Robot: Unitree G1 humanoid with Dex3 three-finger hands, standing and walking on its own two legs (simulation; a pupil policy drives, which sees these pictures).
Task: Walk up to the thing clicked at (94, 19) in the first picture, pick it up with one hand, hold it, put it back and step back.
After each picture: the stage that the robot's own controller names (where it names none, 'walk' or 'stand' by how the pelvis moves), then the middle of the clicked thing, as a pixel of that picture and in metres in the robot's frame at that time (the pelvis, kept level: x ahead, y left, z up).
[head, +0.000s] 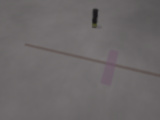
stand; (94, 18) +1.79 -0.18 -0.66
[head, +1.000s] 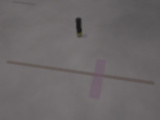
walk; (78, 27) +1.66 +0.14 -0.65
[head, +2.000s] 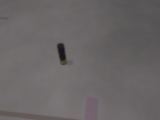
walk; (62, 54) +1.11 +0.26 -0.64
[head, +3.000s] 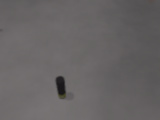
walk; (61, 88) +0.71 +0.20 -0.63
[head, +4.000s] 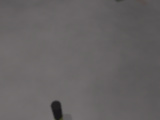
stand; (57, 112) +0.51 +0.16 -0.64
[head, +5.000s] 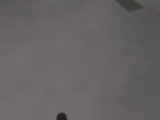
stand; out of the picture +0.46 +0.16 -0.65
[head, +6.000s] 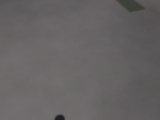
stand; out of the picture +0.44 +0.16 -0.65
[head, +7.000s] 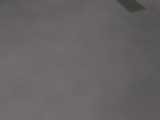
stand; out of the picture +0.40 +0.17 -0.66
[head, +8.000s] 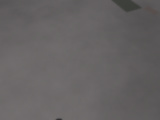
stand; out of the picture +0.42 +0.18 -0.66
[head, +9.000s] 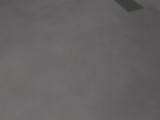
stand; out of the picture +0.41 +0.18 -0.66
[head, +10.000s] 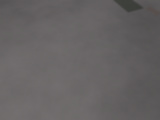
stand; out of the picture +0.41 +0.19 -0.66
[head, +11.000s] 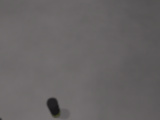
go down; (54, 108) +0.44 +0.17 -0.61
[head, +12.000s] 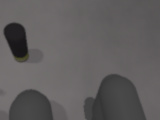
go down; (18, 45) +0.53 +0.18 -0.25
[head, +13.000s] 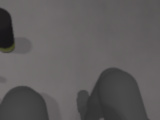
close in; (3, 34) +0.52 +0.18 -0.23
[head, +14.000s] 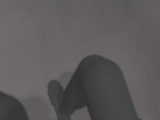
close in; out of the picture +0.52 +0.22 -0.18
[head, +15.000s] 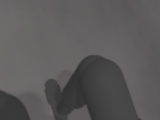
lift; out of the picture +0.50 +0.22 -0.19
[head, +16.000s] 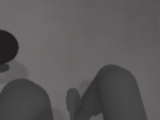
lift; out of the picture +0.40 +0.20 -0.15
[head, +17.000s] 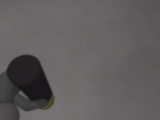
lift; (37, 88) +0.32 +0.15 +0.05
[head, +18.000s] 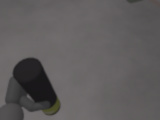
hold; (41, 91) +0.31 +0.14 +0.05
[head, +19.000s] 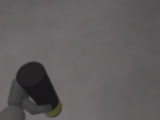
hold; (44, 94) +0.31 +0.14 +0.04
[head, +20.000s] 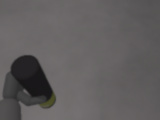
crouch; (38, 86) +0.34 +0.15 +0.01
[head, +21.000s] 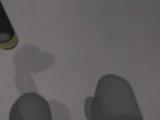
lower; out of the picture +0.52 +0.17 -0.04
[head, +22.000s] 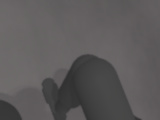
lower; out of the picture +0.50 +0.22 -0.19
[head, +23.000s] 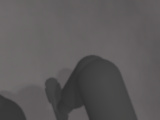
lower; out of the picture +0.49 +0.21 -0.19
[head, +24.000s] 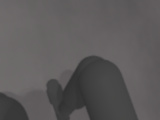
lower; out of the picture +0.47 +0.20 -0.19
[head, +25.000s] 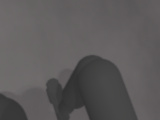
lower; out of the picture +0.49 +0.20 -0.19
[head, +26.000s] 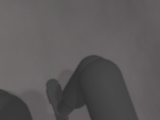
draw back; out of the picture +0.47 +0.18 -0.20
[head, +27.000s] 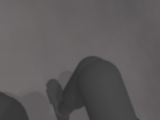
rise; out of the picture +0.47 +0.18 -0.20
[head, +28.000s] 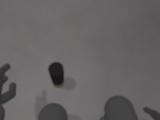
walk; (57, 76) +0.46 +0.10 -0.38
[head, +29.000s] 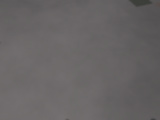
stand; out of the picture +0.38 +0.10 -0.60
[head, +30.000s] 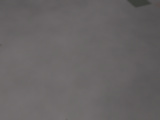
stand; out of the picture +0.39 +0.11 -0.60
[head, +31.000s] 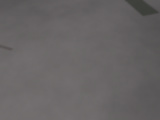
stand; out of the picture +0.40 +0.09 -0.64
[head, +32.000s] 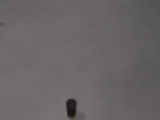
walk; (71, 109) +0.45 +0.06 -0.63
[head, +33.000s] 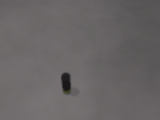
walk; (66, 84) +0.65 +0.11 -0.64
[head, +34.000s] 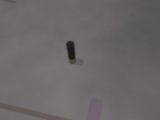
walk; (71, 53) +0.96 +0.14 -0.62
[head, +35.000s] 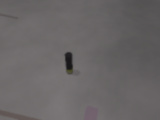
stand; (69, 63) +1.04 +0.14 -0.65
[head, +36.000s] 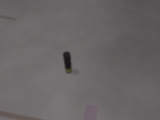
stand; (67, 63) +1.04 +0.15 -0.66
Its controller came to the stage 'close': yes
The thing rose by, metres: 0.70
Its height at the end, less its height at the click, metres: +0.00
